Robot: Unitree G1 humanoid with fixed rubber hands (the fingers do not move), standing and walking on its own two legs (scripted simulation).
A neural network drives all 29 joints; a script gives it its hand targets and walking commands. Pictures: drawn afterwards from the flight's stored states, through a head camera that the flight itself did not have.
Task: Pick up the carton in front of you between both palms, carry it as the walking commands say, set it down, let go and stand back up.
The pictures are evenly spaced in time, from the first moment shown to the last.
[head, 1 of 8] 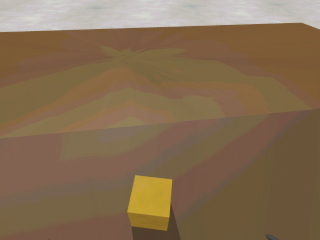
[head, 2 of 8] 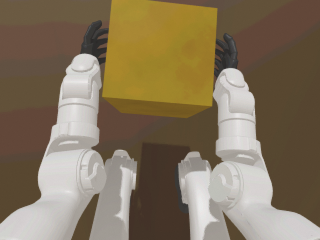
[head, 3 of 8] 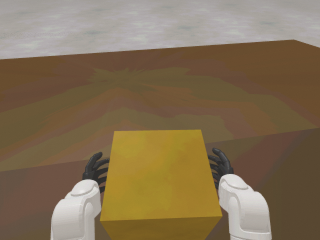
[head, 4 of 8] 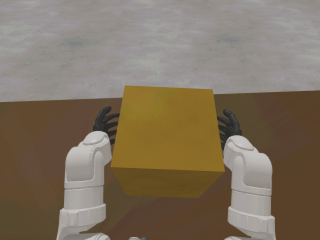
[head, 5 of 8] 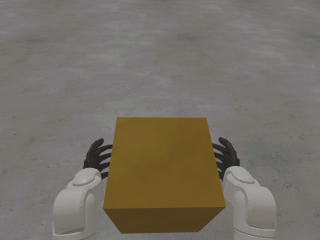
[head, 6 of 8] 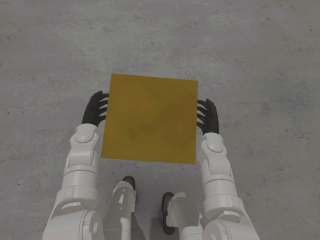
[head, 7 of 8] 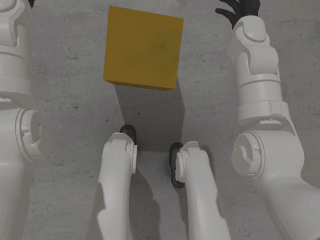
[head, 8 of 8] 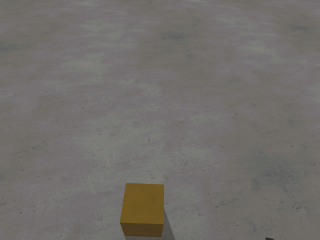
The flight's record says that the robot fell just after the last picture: no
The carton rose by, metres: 0.70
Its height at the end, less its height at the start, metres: -0.35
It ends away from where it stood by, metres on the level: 4.97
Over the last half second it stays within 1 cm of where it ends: yes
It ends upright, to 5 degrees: yes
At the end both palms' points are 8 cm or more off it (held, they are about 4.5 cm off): yes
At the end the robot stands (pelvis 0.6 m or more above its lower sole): yes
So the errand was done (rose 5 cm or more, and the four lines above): yes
